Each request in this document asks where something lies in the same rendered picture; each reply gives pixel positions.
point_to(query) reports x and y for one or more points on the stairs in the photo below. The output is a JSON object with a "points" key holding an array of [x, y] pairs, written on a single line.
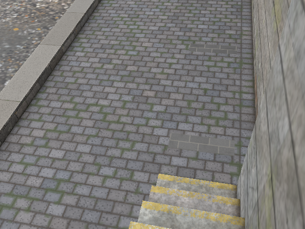
{"points": [[190, 203]]}

